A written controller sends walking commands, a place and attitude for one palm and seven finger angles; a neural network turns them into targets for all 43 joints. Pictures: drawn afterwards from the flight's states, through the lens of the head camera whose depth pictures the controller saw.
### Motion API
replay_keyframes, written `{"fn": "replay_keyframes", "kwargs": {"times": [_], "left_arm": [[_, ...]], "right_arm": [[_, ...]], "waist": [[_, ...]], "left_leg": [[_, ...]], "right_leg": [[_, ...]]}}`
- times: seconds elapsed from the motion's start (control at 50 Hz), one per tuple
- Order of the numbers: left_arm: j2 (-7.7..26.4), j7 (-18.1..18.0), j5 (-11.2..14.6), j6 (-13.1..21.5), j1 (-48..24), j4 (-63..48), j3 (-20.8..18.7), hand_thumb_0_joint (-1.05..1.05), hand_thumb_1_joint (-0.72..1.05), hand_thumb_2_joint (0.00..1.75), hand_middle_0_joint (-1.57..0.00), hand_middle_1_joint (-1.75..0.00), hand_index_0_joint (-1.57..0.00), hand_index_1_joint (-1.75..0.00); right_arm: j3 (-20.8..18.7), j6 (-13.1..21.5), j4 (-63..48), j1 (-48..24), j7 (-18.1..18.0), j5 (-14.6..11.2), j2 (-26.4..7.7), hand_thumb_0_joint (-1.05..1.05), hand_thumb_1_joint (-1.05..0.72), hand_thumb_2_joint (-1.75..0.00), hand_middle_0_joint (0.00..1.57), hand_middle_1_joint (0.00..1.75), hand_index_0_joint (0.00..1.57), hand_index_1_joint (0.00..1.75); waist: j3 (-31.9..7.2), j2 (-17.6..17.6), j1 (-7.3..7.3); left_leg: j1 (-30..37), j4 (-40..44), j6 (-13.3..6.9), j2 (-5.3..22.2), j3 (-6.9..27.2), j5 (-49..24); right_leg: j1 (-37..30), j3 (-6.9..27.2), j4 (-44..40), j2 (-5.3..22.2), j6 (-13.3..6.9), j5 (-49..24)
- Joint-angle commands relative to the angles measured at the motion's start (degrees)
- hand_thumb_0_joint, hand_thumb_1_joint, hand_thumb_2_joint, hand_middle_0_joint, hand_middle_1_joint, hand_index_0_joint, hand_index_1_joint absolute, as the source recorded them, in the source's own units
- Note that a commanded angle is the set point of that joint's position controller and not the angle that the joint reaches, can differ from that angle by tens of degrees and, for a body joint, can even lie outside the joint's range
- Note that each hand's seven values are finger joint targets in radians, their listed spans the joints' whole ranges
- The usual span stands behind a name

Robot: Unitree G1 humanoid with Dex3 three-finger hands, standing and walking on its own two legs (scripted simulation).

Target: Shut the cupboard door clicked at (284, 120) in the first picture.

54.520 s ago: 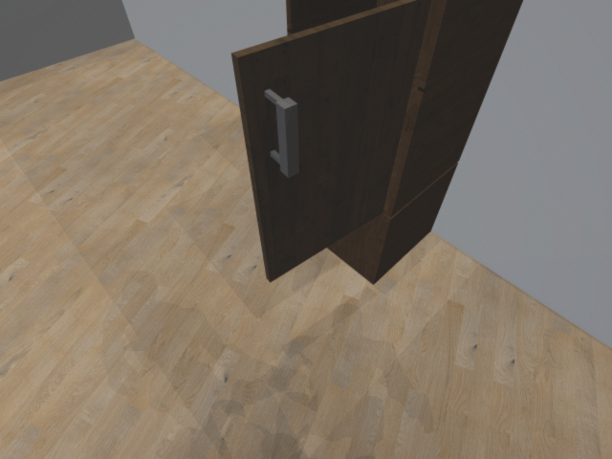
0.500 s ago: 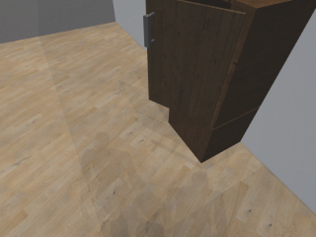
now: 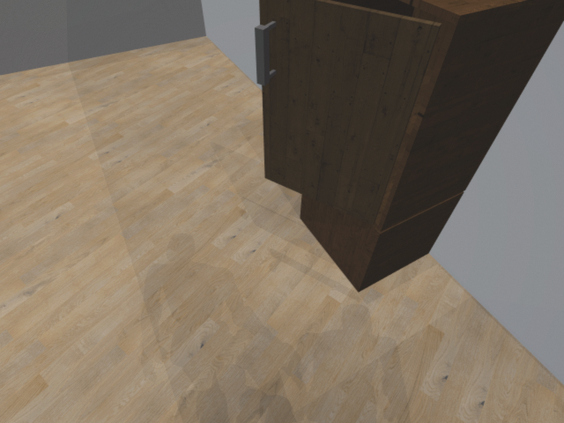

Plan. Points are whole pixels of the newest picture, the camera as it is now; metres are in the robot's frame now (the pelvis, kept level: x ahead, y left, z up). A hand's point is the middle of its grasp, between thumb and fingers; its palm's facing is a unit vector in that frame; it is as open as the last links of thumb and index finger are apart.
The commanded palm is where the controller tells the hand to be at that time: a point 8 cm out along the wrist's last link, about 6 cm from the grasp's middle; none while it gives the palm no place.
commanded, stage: walk to a spot facing it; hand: left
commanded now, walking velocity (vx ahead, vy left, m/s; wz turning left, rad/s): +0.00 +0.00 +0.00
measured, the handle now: (267, 53) +0.91 +0.09 +0.11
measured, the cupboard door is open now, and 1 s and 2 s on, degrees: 29 29 29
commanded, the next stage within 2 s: none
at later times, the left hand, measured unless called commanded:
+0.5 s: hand out of the picture +0.00 +0.24 -0.20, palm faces +0.26 -0.94 -0.22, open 7.4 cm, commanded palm none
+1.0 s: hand out of the picture -0.04 +0.20 -0.16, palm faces +0.51 -0.80 -0.32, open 7.4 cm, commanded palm none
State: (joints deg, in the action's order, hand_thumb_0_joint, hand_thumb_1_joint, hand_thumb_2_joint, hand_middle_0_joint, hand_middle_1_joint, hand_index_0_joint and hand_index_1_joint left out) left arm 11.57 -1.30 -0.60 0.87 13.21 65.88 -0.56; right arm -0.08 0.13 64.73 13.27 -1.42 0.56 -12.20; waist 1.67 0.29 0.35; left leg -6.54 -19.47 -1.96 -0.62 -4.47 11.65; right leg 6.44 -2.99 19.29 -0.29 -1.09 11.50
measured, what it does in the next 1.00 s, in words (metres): steps on the spot, turning left: right foot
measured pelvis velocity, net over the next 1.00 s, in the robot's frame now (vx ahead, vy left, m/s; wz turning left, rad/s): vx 0.00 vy -0.02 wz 0.58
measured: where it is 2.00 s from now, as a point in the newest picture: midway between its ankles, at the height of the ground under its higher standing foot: outside the picture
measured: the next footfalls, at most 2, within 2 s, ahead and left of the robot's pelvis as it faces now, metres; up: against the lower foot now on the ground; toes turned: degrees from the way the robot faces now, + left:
right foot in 0.84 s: +0.07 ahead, -0.11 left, +0.00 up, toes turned +29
left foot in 1.26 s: -0.05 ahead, +0.12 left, +0.00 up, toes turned +48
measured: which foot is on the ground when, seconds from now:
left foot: down 0.00-0.84, up 0.86-1.00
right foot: down 0.00-0.40, up 0.42-0.82, down 0.84-1.00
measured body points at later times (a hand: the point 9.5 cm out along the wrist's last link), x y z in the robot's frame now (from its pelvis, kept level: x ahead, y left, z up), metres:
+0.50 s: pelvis -0.02 +0.03 -0.02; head +0.02 +0.06 +0.42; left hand -0.01 +0.29 -0.18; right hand +0.07 -0.21 -0.16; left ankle -0.01 +0.12 -0.75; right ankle -0.02 -0.12 -0.70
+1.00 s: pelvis +0.00 -0.02 -0.01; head +0.07 -0.02 +0.44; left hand -0.06 +0.24 -0.13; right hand +0.20 -0.22 -0.16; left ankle -0.08 +0.09 -0.66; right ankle +0.04 -0.12 -0.75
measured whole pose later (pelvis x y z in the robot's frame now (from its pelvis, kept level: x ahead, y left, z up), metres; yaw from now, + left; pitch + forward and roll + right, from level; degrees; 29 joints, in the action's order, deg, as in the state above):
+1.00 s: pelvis +0.00 -0.02 -0.01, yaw +33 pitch +1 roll +2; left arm 11.3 -2.0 -1.4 -1.3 11.0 51.3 -2.5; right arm -6.0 -4.5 52.4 10.6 1.2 1.2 -16.3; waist 5.7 2.4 2.2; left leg -30.4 -64.8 3.1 -2.8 2.0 24.1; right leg 11.8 -3.4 28.4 3.1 -0.5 17.6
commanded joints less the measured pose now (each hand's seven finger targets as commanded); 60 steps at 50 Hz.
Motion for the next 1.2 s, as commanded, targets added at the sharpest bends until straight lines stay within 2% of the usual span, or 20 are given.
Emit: {"fn": "replay_keyframes", "kwargs": {"times": [0.0, 0.14, 0.2, 0.26, 0.34, 0.36, 0.38, 0.4, 0.42, 0.46, 0.56, 0.68, 0.78, 0.8, 0.82, 0.84, 0.86, 0.94, 1.06, 1.18], "left_arm": [[8.3, -0.4, -0.1, 0.5, 1.5, -2.1, -1.4, 0.0, 0.9, 0.9, -0.2, -0.3, -0.2, -0.3], [8.1, -1.0, -0.1, -1.2, 2.7, -4.3, -2.8, 0.0, 0.9, 0.9, -0.2, -0.3, -0.2, -0.3], [10.3, -1.2, -0.3, -1.5, 2.9, -6.4, -4.1, 0.0, 0.9, 0.9, -0.2, -0.3, -0.2, -0.3], [10.7, -1.7, -1.0, -1.5, 1.2, -8.8, -4.7, 0.0, 0.9, 0.9, -0.2, -0.3, -0.2, -0.3], [11.4, -1.3, -1.1, -1.6, -3.6, -11.9, -5.5, 0.0, 0.9, 0.9, -0.2, -0.3, -0.2, -0.3], [10.3, -1.0, -0.7, -2.0, -3.5, -12.6, -5.4, 0.0, 0.9, 0.9, -0.2, -0.3, -0.2, -0.3], [6.9, -0.7, 0.0, -2.7, -0.6, -13.6, -5.1, 0.0, 0.9, 0.9, -0.2, -0.3, -0.2, -0.3], [6.4, -0.9, -0.1, -3.2, -4.3, -15.7, -4.5, 0.0, 0.9, 0.9, -0.2, -0.3, -0.2, -0.3], [7.0, -0.7, -0.4, -3.5, -4.5, -16.4, -4.7, 0.0, 0.9, 0.9, -0.2, -0.3, -0.2, -0.3], [7.2, -0.2, -1.1, -3.5, -6.4, -16.1, -5.3, 0.0, 0.9, 0.9, -0.2, -0.3, -0.2, -0.3], [6.5, 0.3, -0.8, -2.5, -4.5, -16.2, -4.9, 0.0, 0.9, 0.9, -0.2, -0.3, -0.2, -0.3], [6.2, 0.0, -0.5, -2.7, -5.9, -18.6, -4.5, 0.0, 0.9, 0.9, -0.2, -0.3, -0.2, -0.3], [8.5, -0.6, -0.1, -2.1, 2.2, -17.4, -5.1, 0.0, 0.9, 0.9, -0.2, -0.3, -0.2, -0.3], [11.5, -0.9, -0.7, -1.7, 3.8, -17.2, -5.8, 0.0, 0.9, 0.9, -0.2, -0.3, -0.2, -0.3], [16.5, -1.2, -1.5, -1.3, 2.9, -17.9, -6.7, 0.0, 0.9, 0.9, -0.2, -0.3, -0.2, -0.3], [15.9, -1.4, -1.2, -1.5, -0.3, -18.7, -5.8, 0.0, 0.9, 0.9, -0.2, -0.3, -0.2, -0.3], [14.1, -1.5, -1.0, -1.6, -4.2, -20.0, -5.2, 0.0, 0.9, 0.9, -0.2, -0.3, -0.2, -0.3], [9.3, -1.4, -0.8, -0.4, -3.9, -19.8, -4.3, 0.0, 0.9, 0.9, -0.2, -0.3, -0.2, -0.3], [12.0, -1.3, -1.1, -0.4, 5.8, -17.4, -5.5, 0.0, 0.9, 0.9, -0.2, -0.3, -0.2, -0.3], [13.6, -0.7, -0.9, -0.6, 4.4, -17.9, -6.4, 0.0, 0.9, 0.9, -0.2, -0.3, -0.2, -0.3]], "right_arm": [[-1.2, 1.0, -2.0, 1.1, -0.8, 0.1, -8.0, 0.0, -0.9, -0.9, 0.2, 0.3, 0.2, 0.3], [-1.6, -0.8, -4.1, 1.8, -0.1, 0.1, -5.4, 0.0, -0.9, -0.9, 0.2, 0.3, 0.2, 0.3], [-2.5, -1.4, -6.0, 1.7, 0.2, 0.1, -4.9, 0.0, -0.9, -0.9, 0.2, 0.3, 0.2, 0.3], [-3.5, -2.4, -8.7, -0.1, 0.5, 0.3, -4.8, 0.0, -0.9, -0.9, 0.2, 0.3, 0.2, 0.3], [-3.7, -2.3, -9.6, 3.7, 1.5, 0.0, -3.3, 0.0, -0.9, -0.9, 0.2, 0.3, 0.2, 0.3], [-3.8, -1.9, -9.1, 6.8, 1.7, 0.3, -4.6, 0.0, -0.9, -0.9, 0.2, 0.3, 0.2, 0.3], [-4.6, -1.4, -9.3, 8.5, 1.3, 1.0, -9.6, 0.0, -0.9, -0.9, 0.2, 0.3, 0.2, 0.3], [-5.6, -1.8, -9.0, 10.5, 0.3, 1.4, -12.9, 0.0, -0.9, -0.9, 0.2, 0.3, 0.2, 0.3], [-5.8, -2.0, -9.3, 9.5, 0.2, 1.6, -13.7, 0.0, -0.9, -0.9, 0.2, 0.3, 0.2, 0.3], [-5.3, -1.4, -12.1, 4.6, -0.1, 1.6, -11.4, 0.0, -0.9, -0.9, 0.2, 0.3, 0.2, 0.3], [-5.3, -0.7, -12.8, 4.1, -0.6, 1.2, -11.2, 0.0, -0.9, -0.9, 0.2, 0.3, 0.2, 0.3], [-6.4, -1.7, -13.6, 3.4, -0.1, 1.4, -12.0, 0.0, -0.9, -0.9, 0.2, 0.3, 0.2, 0.3], [-6.8, -2.4, -15.9, -2.2, 0.4, 0.6, -11.0, 0.0, -0.9, -0.9, 0.2, 0.3, 0.2, 0.3], [-6.6, -2.5, -16.5, -2.3, 0.7, 0.0, -8.5, 0.0, -0.9, -0.9, 0.2, 0.3, 0.2, 0.3], [-6.4, -2.2, -17.2, -1.3, 0.9, -0.3, -5.3, 0.0, -0.9, -0.9, 0.2, 0.3, 0.2, 0.3], [-7.0, -2.5, -17.0, -2.0, 1.2, 0.7, -8.2, 0.0, -0.9, -0.9, 0.2, 0.3, 0.2, 0.3], [-6.9, -2.9, -17.1, 0.1, 1.7, 1.0, -7.8, 0.0, -0.9, -0.9, 0.2, 0.3, 0.2, 0.3], [-6.0, -3.4, -16.3, -1.7, 2.7, 0.6, -6.6, 0.0, -0.9, -0.9, 0.2, 0.3, 0.2, 0.3], [-4.5, -3.4, -18.7, -9.1, 3.1, 0.2, -4.9, 0.0, -0.9, -0.9, 0.2, 0.3, 0.2, 0.3], [-4.3, -2.2, -18.3, -4.9, 3.0, 0.2, -5.8, 0.0, -0.9, -0.9, 0.2, 0.3, 0.2, 0.3]], "waist": [[1.4, 0.0, 0.25], [1.2, -1.2, -0.47], [-1.0, -6.5, -0.88], [0.0, -9.9, -1.05], [0.2, -6.0, 2.45], [-0.8, 1.2, 3.45], [-1.1, 19.7, 3.19], [-1.0, 21.0, 4.91], [-1.7, 13.4, 4.01], [0.8, 8.9, 2.05], [-4.3, 4.3, 1.41], [-5.6, 9.2, 2.18], [-6.5, 8.7, -1.91], [-6.2, 0.1, -2.61], [-4.4, -15.8, -2.43], [-1.0, -12.6, -1.39], [0.1, -5.9, 1.26], [0.0, -10.7, 2.03], [-2.3, -12.5, -2.57], [-4.8, -12.4, 0.09]], "left_leg": [[-0.6, 4.0, 0.0, 7.5, 7.8, -8.1], [-8.8, -3.5, 0.9, 5.3, 8.2, -9.5], [-12.6, -13.8, 2.0, 2.6, 5.0, -5.4], [-17.4, -31.8, 2.9, 2.7, 3.7, 17.3], [-11.0, -17.2, 3.4, 5.3, 2.6, 9.4], [-4.8, -8.6, 2.6, 5.3, 4.3, -5.3], [-1.9, -0.7, -2.4, 15.6, 24.6, -22.5], [-1.8, 2.8, -8.3, 22.1, 33.9, -28.2], [-5.4, 3.9, -10.0, 22.5, 30.7, -11.4], [-10.4, 5.5, -6.5, 16.8, 30.3, 3.0], [-0.6, 1.6, -6.6, 12.7, 24.9, -13.4], [-1.1, 0.5, -7.2, 11.1, 27.5, -12.7], [-12.8, -4.0, -3.4, 6.0, 27.5, -7.6], [-20.4, -9.9, -0.1, 1.5, 23.2, 2.5], [-28.8, -24.7, 4.2, -6.5, 11.8, 16.4], [-27.4, -40.1, 4.1, -4.3, 10.3, 22.2], [-26.2, -46.1, 3.9, -2.8, 11.3, 19.7], [-27.7, -49.2, 5.8, 0.2, 6.5, 12.3], [-25.1, -33.8, 5.6, 0.6, 1.3, 14.3], [-8.9, -12.5, 3.0, -0.9, -2.4, 7.1]], "right_leg": [[1.4, 6.9, -3.6, 6.6, -1.5, -6.9], [-0.4, 4.2, 2.4, 9.9, -2.1, -8.1], [-2.0, 6.7, 1.4, 16.5, -6.2, -9.8], [0.4, 8.4, -0.9, 23.7, -11.9, -15.4], [3.9, -0.9, 9.1, 21.4, -6.2, -17.6], [8.1, -5.2, 17.0, 17.0, -1.9, -11.6], [17.9, -8.1, 29.9, 7.7, 3.7, 10.7], [23.1, -1.4, 39.6, 3.5, 4.1, 27.0], [21.5, 3.1, 44.1, 5.0, 2.8, 23.0], [23.7, 4.4, 46.1, 5.1, 3.1, 14.7], [25.2, 4.9, 40.8, 3.5, 5.0, 9.5], [19.7, 4.3, 28.4, 0.8, 4.9, 12.5], [0.3, 3.6, 6.2, -0.8, 3.7, 3.2], [-6.1, 10.0, -1.9, 6.0, 1.7, 5.2], [-6.5, 28.0, -8.1, 21.8, -4.6, 8.9], [3.6, 28.8, -8.0, 27.7, -8.7, 5.9], [7.1, 23.0, -6.8, 25.9, -9.7, 3.8], [0.2, 7.0, 1.7, 16.6, -6.4, -24.4], [-10.0, 2.3, 6.4, 18.2, -5.4, -39.3], [-4.2, -2.3, 13.6, 18.7, -2.4, -33.3]]}}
